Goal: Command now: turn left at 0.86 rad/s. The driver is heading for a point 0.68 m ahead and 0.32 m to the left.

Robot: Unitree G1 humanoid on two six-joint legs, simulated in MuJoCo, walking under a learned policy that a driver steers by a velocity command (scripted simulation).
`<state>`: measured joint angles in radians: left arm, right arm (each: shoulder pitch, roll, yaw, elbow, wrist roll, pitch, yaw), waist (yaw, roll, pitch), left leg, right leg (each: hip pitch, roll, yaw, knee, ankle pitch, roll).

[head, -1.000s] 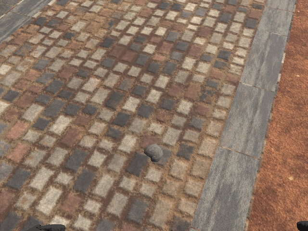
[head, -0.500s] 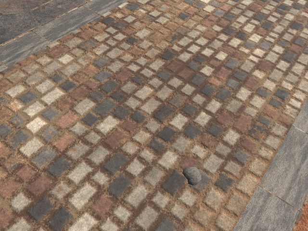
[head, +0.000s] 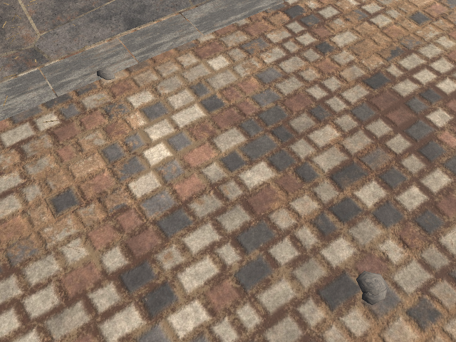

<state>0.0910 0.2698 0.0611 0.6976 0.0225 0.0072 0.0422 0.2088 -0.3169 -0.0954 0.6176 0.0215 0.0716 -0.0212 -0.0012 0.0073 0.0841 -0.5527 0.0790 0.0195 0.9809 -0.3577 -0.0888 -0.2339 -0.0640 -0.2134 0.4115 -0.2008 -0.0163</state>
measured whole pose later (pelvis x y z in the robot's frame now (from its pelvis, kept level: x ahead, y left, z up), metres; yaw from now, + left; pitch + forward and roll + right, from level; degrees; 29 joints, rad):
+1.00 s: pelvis +0.29 +0.20 -0.02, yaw +49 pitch +4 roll +1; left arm 0.61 0.27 0.03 0.92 0.03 -0.08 0.00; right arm -0.01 -0.30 -0.01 0.59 -0.06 -0.01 0.11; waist 0.13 0.04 0.01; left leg -0.71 -0.01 0.04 0.78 -0.18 0.11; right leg 0.22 -0.06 -0.20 0.15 -0.42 0.05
